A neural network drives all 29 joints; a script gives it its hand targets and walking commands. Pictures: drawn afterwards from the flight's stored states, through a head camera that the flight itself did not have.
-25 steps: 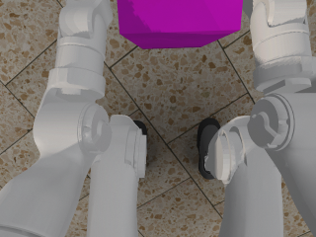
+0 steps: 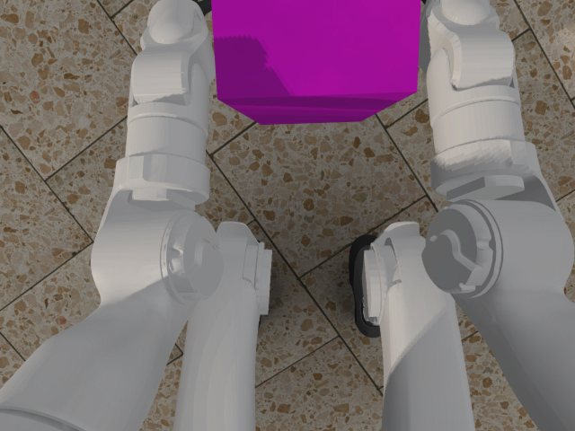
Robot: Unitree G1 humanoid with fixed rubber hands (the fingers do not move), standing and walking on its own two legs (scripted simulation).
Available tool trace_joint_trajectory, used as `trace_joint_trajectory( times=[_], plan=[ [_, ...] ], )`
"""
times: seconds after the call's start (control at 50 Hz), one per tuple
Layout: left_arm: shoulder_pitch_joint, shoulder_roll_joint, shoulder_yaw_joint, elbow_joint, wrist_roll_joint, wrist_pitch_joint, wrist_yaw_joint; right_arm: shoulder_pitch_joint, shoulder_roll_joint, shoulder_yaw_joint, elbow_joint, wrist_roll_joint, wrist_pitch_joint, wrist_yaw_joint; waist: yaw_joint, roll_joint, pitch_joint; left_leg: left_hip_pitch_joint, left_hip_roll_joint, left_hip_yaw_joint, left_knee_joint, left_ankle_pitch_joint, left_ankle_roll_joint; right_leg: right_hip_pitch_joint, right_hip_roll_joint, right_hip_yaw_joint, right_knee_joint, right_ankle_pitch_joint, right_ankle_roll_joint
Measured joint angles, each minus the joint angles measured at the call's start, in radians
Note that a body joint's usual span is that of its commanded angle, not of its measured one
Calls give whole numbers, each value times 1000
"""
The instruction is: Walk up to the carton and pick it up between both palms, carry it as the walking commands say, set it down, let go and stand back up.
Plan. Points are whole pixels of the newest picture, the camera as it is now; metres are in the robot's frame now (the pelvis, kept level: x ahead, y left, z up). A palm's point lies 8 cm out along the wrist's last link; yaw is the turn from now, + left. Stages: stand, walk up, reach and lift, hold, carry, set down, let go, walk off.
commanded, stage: reach and lift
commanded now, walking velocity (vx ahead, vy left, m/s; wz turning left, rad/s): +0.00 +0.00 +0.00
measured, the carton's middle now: (311, 27) +0.55 +0.00 -0.20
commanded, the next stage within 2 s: none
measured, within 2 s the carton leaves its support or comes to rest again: neither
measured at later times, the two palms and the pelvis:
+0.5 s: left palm out of the picture +0.54 +0.12 -0.07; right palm out of the picture +0.55 -0.13 -0.06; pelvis +0.01 +0.00 +0.04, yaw +0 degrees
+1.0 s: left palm out of the picture +0.52 +0.12 +0.01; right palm out of the picture +0.52 -0.13 +0.01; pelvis +0.00 +0.00 +0.08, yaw +0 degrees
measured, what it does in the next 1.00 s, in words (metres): rises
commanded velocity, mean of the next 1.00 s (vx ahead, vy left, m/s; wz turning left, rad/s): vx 0.00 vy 0.00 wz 0.00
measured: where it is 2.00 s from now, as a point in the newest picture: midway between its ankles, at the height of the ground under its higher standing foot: (307, 303)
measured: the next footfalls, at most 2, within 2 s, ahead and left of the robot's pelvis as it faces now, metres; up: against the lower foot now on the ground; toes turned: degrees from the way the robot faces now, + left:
none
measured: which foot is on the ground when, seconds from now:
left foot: down 0.00-1.00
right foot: down 0.00-1.00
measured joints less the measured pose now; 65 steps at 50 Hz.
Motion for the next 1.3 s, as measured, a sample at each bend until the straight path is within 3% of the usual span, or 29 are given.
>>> trace_joint_trajectory(
  times=[0.34, 0.82, 1.3],
  plan=[
    [63, -32, -32, -107, -16, 50, 13, 77, 27, -2, -120, 14, 46, 14, -5, 6, -40, 43, -1, -5, -57, -1, 8, 52, -1, 1, -66, -3, 7],
    [165, -94, 43, -109, 36, 64, -11, 171, 83, -54, -107, -38, 57, 32, 4, 6, -155, 178, 3, -11, -225, 49, 3, 180, 2, 9, -224, 46, -2],
    [306, -142, 52, -123, 63, 64, -31, 311, 140, -71, -126, -69, 59, 44, 4, 6, -245, 359, 11, -16, -397, 80, 11, 365, 1, 13, -401, 78, -4]
  ],
)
